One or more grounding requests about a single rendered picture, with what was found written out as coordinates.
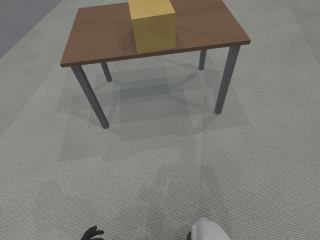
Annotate table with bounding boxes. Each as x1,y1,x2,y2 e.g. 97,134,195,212
60,0,251,129

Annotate right robot shin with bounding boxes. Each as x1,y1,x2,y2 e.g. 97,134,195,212
197,218,208,222

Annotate carton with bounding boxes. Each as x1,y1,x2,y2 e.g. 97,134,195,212
128,0,176,54

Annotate left robot hand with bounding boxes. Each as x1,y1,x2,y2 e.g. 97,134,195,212
80,225,104,240

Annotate robot right thigh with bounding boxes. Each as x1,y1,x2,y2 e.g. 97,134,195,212
191,220,231,240

